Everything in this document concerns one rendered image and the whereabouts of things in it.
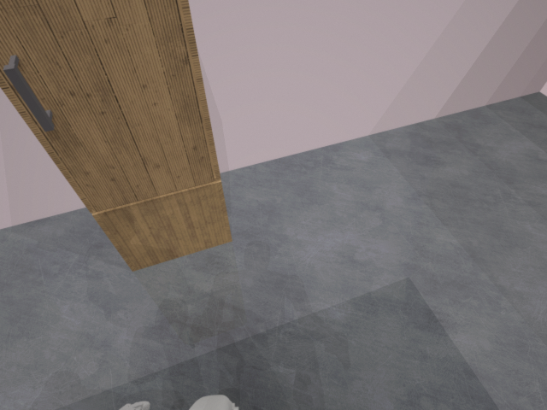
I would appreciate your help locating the handle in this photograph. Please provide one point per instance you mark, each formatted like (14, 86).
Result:
(44, 117)

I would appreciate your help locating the cupboard door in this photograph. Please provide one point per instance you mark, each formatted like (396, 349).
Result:
(118, 79)

